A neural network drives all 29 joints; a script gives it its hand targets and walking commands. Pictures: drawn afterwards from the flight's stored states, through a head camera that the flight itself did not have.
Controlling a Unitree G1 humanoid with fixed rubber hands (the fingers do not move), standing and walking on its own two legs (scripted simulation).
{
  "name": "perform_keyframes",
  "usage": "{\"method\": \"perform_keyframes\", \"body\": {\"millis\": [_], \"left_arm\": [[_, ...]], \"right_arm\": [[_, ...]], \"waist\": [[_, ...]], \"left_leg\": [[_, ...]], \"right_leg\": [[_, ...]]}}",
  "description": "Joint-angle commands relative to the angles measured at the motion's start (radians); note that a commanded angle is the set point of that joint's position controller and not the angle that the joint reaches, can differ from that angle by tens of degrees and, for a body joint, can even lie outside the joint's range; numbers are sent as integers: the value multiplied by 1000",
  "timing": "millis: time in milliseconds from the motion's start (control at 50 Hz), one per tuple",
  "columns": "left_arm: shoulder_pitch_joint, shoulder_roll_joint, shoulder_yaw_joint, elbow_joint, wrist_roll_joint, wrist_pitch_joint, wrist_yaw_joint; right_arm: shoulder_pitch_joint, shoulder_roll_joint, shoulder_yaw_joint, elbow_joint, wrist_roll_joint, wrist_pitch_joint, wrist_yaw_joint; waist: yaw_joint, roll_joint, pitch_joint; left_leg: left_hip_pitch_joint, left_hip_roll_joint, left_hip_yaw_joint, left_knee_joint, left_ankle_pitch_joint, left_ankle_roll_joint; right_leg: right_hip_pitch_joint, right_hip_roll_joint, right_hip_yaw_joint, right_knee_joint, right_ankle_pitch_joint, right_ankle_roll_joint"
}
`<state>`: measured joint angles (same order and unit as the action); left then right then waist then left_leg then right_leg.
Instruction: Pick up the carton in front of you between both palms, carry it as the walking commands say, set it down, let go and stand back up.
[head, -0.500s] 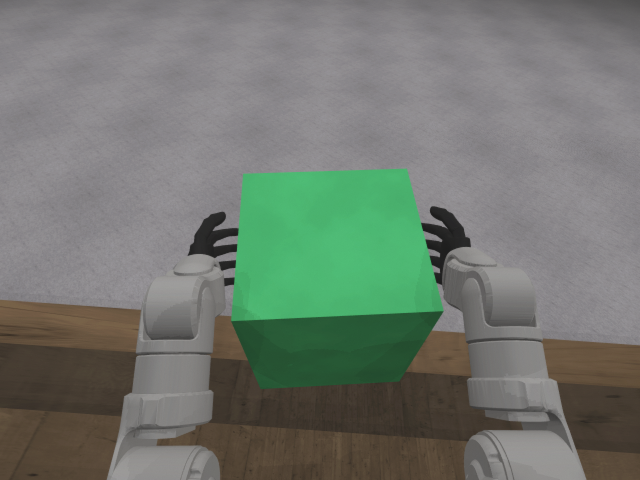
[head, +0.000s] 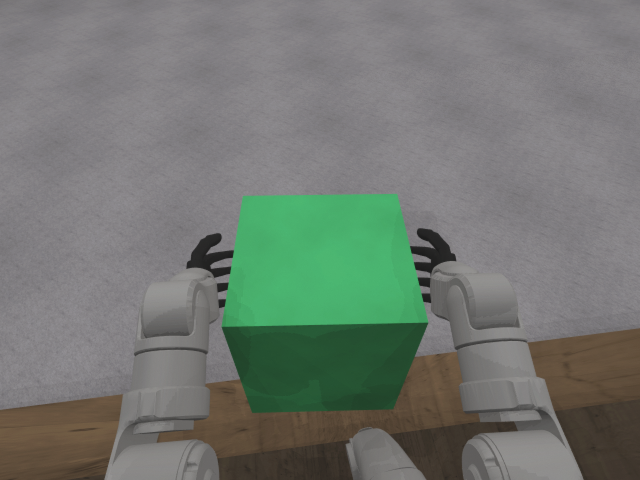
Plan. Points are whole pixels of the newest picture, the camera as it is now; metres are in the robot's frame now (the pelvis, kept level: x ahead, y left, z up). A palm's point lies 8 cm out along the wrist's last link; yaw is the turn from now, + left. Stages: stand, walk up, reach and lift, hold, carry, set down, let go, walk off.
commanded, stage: carry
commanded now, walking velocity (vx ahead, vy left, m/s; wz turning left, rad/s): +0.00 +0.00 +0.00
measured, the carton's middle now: (321, 307) +0.35 -0.04 -0.01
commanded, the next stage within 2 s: none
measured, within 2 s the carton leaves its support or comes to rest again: neither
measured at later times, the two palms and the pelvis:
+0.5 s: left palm (218, 190) +0.78 +0.14 -0.13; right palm (342, 179) +0.79 -0.16 -0.15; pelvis +0.45 -0.03 -0.22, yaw -1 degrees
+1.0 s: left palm (245, 156) +1.25 +0.10 -0.37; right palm (327, 142) +1.26 -0.20 -0.36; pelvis +0.89 -0.05 -0.45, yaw +0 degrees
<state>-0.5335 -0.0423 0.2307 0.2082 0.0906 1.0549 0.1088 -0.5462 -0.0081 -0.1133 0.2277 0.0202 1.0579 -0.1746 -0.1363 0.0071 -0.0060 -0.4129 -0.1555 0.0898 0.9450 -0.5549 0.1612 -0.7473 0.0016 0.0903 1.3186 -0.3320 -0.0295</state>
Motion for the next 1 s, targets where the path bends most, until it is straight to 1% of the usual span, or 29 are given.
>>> {"method": "perform_keyframes", "body": {"millis": [0, 100, 120, 140, 160, 180, 200, 220, 260, 300, 340, 380, 440, 480, 500, 520, 540, 560, 600, 620, 660, 700, 760, 820, 880, 900, 920, 940, 980], "left_arm": [[-658, -986, -582, -153, -319, -61, -200], [-693, -982, -686, -276, -364, -61, -172], [-696, -971, -700, -276, -364, -55, -168], [-644, -957, -709, -279, -376, -48, -171], [-646, -946, -723, -287, -399, -43, -176], [-611, -938, -710, -241, -400, -28, -181], [-583, -893, -710, -183, -403, -22, -181], [-602, -945, -750, -178, -444, -19, -191], [-668, -1026, -770, -152, -518, -25, -213], [-804, -1127, -817, -173, -577, -43, -236], [-864, -1174, -826, -171, -614, -60, -249], [-857, -1189, -809, -170, -633, -72, -251], [-764, -1174, -775, -153, -616, -78, -248], [-681, -1132, -743, -136, -593, -73, -241], [-639, -1109, -739, -127, -571, -66, -237], [-633, -1093, -732, -125, -552, -55, -233], [-611, -1069, -703, -106, -509, -48, -224], [-592, -1001, -649, -86, -460, -25, -212], [-511, -894, -566, -51, -365, -10, -191], [-502, -891, -531, -47, -329, -11, -187], [-561, -869, -481, -73, -279, -33, -185], [-598, -902, -490, -101, -269, -54, -186], [-664, -935, -544, -164, -280, -75, -179], [-694, -929, -626, -260, -301, -71, -158], [-693, -915, -690, -316, -359, -50, -154], [-648, -894, -694, -299, -359, -40, -160], [-608, -858, -688, -263, -353, -33, -163], [-515, -859, -672, -171, -364, -25, -163], [-508, -952, -732, -228, -427, -29, -171]], "right_arm": [[-844, 1242, 696, -215, 513, -61, 316], [-695, 1206, 649, -197, 480, -69, 309], [-637, 1174, 630, -176, 462, -65, 307], [-617, 1147, 625, -183, 431, -71, 304], [-627, 1133, 612, -189, 407, -68, 299], [-621, 1102, 585, -175, 374, -54, 291], [-568, 1062, 550, -107, 333, -29, 279], [-504, 990, 491, -99, 281, -21, 269], [-472, 966, 441, -70, 212, -20, 265], [-534, 971, 422, -103, 179, -44, 273], [-616, 997, 441, -147, 197, -69, 278], [-621, 1035, 467, -159, 193, -87, 270], [-643, 1031, 532, -247, 219, -85, 247], [-662, 1010, 561, -299, 248, -68, 236], [-620, 991, 570, -302, 255, -60, 234], [-586, 959, 575, -292, 259, -52, 232], [-568, 951, 579, -268, 264, -34, 235], [-560, 936, 578, -217, 290, -21, 237], [-649, 1009, 657, -218, 389, -15, 247], [-715, 1039, 678, -229, 423, -23, 255], [-834, 1142, 712, -243, 512, -38, 280], [-891, 1200, 726, -213, 549, -53, 301], [-849, 1247, 682, -180, 549, -68, 315], [-749, 1238, 653, -187, 526, -76, 316], [-611, 1174, 633, -168, 463, -65, 295], [-602, 1154, 622, -160, 437, -61, 289], [-601, 1120, 619, -157, 412, -51, 285], [-558, 1081, 589, -126, 389, -36, 277], [-500, 1070, 562, -171, 349, -28, 261]], "waist": [[37, -83, -383], [19, 139, -319], [81, 154, -435], [236, 168, -487], [363, -43, -458], [377, -139, -353], [214, -178, -400], [240, -73, -446], [212, 19, -422], [210, 41, -369], [224, 30, -359], [256, 64, -372], [268, -80, -336], [177, -186, -458], [47, -128, -495], [-85, 79, -488], [-102, 158, -387], [47, 154, -420], [10, -42, -432], [20, -28, -511], [37, -143, -371], [55, -39, -380], [-9, -47, -383], [-9, 114, -337], [96, 108, -374], [149, -53, -379], [163, -205, -504], [220, -178, -681], [260, -5, -755]], "left_leg": [[284, 233, -462, -19, 566, 28], [65, 93, -184, 120, 516, -29], [-10, 126, -119, 262, 660, -57], [-116, 202, -127, 451, 854, -83], [-261, 144, -61, 884, 564, -130], [-389, 1, 27, 1083, -134, -150], [-578, 33, -158, 983, -120, -138], [-650, 95, -242, 799, 48, -121], [-641, 142, -233, 565, 130, -129], [-488, 164, -207, 338, 147, -142], [-391, 162, -136, 328, 415, -118], [-336, 108, -52, -48, 862, -102], [-52, 60, 41, -336, 925, -113], [366, 41, 81, -232, 1187, -85], [496, 82, 25, -319, 1051, -55], [626, 121, 19, -433, 989, -6], [692, 230, -97, -448, 1030, 52], [857, 387, -432, -228, 1408, 108], [777, 375, -604, -215, 934, 133], [732, 431, -773, -212, 732, 203], [352, 396, -750, -278, 757, 172], [241, 382, -659, -222, 824, 107], [271, 166, -430, -33, 463, 31], [95, 78, -209, 91, 513, -24], [139, 111, -141, 369, 697, -79], [24, 35, -74, 618, 320, -130], [-368, -31, -90, 928, -335, -204], [-627, 9, -212, 1010, -330, -206], [-688, 120, -205, 734, -53, -141]], "right_leg": [[-101, 4, -48, -259, 392, -21], [416, 112, -244, -755, 752, -5], [666, 143, -288, -625, 903, -29], [858, 74, -197, -667, 785, -72], [994, 0, -117, -776, 687, -148], [967, -62, -53, -757, 810, -160], [1131, -226, 261, -614, 1150, -215], [1122, -238, 334, -610, 739, -218], [903, -254, 473, -615, 487, -302], [686, -286, 555, -706, 576, -313], [601, -224, 432, -589, 638, -232], [556, -16, 176, -398, 298, -158], [454, 42, 55, -360, 296, -118], [304, 16, -46, -129, 354, -77], [257, -21, -80, 71, 542, -35], [165, 25, -160, 415, 428, 25], [1, 147, -204, 670, -339, 42], [-228, 89, -40, 589, -374, 34], [-344, -5, 45, 320, -202, 4], [-358, -6, 90, 306, -221, 3], [-158, -10, 31, -94, -90, 22], [-18, -20, -17, -37, 119, 2], [-30, 28, -84, -429, 579, -18], [365, 93, -216, -768, 791, -11], [634, 3, -210, -1118, 1035, -24], [796, -82, -168, -1171, 1165, -64], [1261, -336, 71, -711, 1903, -203], [1527, -483, 292, -567, 1933, -356], [1449, -371, 257, -645, 1338, -305]]}}
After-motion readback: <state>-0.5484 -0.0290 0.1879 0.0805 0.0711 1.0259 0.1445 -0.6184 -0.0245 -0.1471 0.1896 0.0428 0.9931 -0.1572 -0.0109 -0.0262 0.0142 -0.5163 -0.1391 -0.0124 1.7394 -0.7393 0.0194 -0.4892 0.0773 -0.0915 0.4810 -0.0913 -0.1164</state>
